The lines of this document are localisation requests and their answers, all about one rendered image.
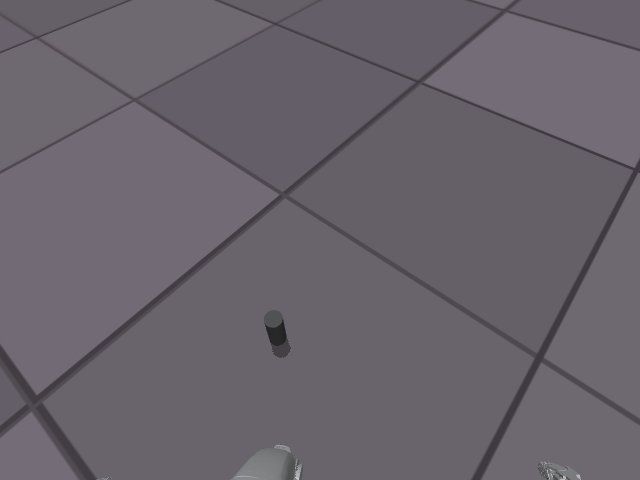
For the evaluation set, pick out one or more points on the can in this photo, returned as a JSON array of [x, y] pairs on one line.
[[275, 327]]

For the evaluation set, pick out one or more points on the right robot hand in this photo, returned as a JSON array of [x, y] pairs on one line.
[[551, 471]]

